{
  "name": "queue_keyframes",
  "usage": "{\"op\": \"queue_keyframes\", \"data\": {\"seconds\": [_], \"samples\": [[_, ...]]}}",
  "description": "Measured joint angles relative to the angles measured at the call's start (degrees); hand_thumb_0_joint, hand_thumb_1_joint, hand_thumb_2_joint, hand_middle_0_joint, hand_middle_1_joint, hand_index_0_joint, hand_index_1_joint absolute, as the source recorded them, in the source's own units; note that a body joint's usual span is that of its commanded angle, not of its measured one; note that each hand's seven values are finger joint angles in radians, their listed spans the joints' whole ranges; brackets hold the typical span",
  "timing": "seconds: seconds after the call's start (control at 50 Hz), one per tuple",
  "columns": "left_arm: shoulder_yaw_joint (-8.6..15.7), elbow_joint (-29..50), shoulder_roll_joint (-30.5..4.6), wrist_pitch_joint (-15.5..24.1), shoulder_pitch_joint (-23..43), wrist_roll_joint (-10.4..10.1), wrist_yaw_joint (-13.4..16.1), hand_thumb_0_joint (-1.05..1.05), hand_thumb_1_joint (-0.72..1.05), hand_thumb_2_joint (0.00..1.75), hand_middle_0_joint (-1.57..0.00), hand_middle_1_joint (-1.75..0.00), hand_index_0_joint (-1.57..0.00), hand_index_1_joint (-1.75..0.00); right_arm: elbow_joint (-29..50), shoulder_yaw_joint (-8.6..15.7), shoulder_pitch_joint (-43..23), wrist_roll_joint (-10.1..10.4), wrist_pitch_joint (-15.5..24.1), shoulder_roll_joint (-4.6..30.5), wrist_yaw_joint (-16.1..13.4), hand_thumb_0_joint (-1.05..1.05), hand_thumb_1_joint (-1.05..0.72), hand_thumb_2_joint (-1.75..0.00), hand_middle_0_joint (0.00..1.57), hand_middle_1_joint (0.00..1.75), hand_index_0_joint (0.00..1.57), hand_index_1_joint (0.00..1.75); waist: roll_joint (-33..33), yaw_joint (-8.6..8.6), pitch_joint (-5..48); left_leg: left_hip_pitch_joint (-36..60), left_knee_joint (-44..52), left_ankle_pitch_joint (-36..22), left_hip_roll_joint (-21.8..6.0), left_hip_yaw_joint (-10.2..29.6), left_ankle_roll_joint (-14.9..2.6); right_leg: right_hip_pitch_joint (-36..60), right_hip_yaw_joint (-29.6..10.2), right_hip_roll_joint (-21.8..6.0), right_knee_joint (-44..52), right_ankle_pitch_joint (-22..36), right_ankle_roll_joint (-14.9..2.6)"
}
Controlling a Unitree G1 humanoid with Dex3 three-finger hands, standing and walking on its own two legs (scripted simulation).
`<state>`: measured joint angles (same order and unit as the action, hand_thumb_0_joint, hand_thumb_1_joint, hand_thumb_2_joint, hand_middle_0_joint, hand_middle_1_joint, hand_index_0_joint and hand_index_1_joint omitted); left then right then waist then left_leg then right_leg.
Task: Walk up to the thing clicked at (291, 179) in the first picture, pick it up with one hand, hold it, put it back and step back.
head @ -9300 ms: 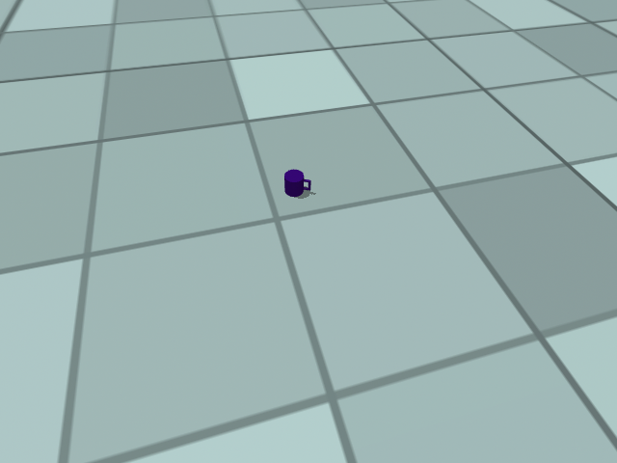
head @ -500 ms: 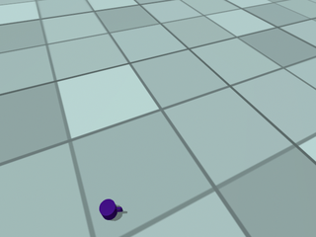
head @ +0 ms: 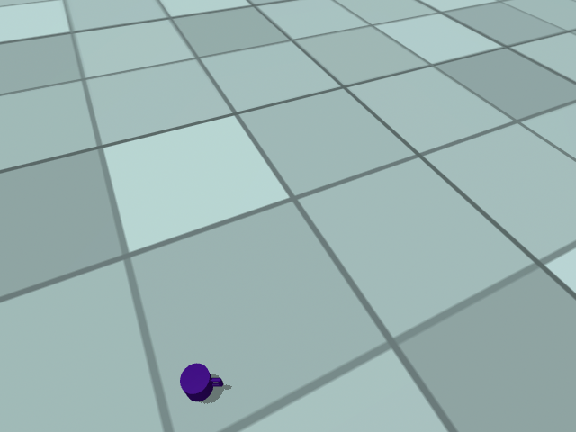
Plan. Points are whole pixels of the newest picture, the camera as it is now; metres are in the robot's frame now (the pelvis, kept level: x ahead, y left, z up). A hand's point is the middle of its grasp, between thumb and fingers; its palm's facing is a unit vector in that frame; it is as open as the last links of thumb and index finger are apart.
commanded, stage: stand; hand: left
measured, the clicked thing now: (202, 382) +0.40 +0.24 -0.74
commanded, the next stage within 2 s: rise first in 1.84 s
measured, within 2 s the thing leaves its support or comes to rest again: neither
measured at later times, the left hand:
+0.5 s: hand out of the picture +0.09 +0.25 -0.16, palm faces -0.02 -0.94 -0.35, open 7.4 cm
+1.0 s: hand out of the picture +0.09 +0.25 -0.15, palm faces -0.02 -0.94 -0.35, open 7.4 cm
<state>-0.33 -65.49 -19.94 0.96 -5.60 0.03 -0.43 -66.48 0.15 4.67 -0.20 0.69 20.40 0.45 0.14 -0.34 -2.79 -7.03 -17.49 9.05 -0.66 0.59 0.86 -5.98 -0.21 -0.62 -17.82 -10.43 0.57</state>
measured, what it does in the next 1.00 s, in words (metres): stands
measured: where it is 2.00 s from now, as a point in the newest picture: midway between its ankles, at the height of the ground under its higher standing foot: outside the picture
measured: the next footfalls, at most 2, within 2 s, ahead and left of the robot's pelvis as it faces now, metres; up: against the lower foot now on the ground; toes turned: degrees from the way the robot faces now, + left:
none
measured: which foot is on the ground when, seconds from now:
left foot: down 0.00-1.00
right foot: down 0.00-1.00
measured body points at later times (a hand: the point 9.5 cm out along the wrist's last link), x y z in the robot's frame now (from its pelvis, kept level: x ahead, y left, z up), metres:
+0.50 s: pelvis +0.01 +0.00 +0.00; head +0.03 -0.01 +0.45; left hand +0.09 +0.30 -0.13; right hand +0.09 -0.31 -0.14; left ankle +0.01 +0.13 -0.75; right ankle -0.01 -0.12 -0.75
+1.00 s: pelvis +0.01 -0.01 +0.00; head +0.02 -0.01 +0.45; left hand +0.09 +0.29 -0.13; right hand +0.09 -0.31 -0.13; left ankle +0.01 +0.13 -0.75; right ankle -0.01 -0.12 -0.75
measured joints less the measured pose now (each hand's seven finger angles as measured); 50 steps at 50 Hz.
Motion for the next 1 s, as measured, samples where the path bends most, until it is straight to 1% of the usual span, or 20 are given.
{"op": "queue_keyframes", "data": {"seconds": [0.6, 1.0], "samples": [[0.18, 0.52, 0.10, -0.09, -0.06, 0.05, 0.26, 0.01, 0.90, 0.90, -0.21, -0.30, -0.20, -0.30, 0.90, -0.20, 0.16, 0.03, -0.18, 0.09, -0.23, 0.00, -0.91, -0.90, 0.20, 0.30, 0.20, 0.30, 0.44, 0.16, 0.06, 0.99, 0.23, 1.10, -0.38, 0.45, 0.43, 1.22, 0.48, 0.37, 0.43, -1.12, -0.45], [0.26, 0.81, 0.09, -0.18, -0.32, 0.17, 0.33, 0.01, 0.90, 0.90, -0.21, -0.30, -0.20, -0.30, 1.56, -0.20, 0.46, -0.02, -0.43, 0.00, -0.28, 0.00, -0.91, -0.90, 0.20, 0.30, 0.20, 0.30, 0.46, 0.16, 0.07, 1.22, 0.34, 0.85, -0.63, 0.52, 0.56, 1.63, 0.56, 0.61, 0.93, -0.66, -0.59]]}}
